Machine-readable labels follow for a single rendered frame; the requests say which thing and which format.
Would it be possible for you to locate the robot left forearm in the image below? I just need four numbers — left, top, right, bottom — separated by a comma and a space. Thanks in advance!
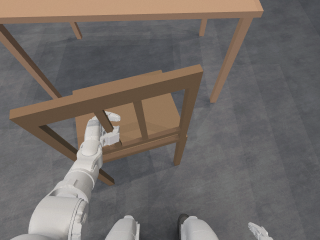
28, 139, 103, 234

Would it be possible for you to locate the chair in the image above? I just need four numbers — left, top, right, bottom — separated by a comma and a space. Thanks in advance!
9, 64, 204, 186

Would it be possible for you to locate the robot left hand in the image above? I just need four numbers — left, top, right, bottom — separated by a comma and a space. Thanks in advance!
84, 111, 121, 147

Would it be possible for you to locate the robot left shin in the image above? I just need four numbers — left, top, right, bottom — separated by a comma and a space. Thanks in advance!
124, 215, 134, 219

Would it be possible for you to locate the robot right foot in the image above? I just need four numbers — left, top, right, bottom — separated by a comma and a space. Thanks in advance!
177, 213, 189, 240

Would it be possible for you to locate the robot right hand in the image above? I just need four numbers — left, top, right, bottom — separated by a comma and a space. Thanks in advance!
248, 222, 273, 240

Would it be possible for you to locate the robot left upper arm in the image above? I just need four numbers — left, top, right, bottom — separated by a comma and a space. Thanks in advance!
10, 196, 89, 240

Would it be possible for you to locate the table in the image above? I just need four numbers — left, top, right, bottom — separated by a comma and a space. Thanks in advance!
0, 0, 264, 103

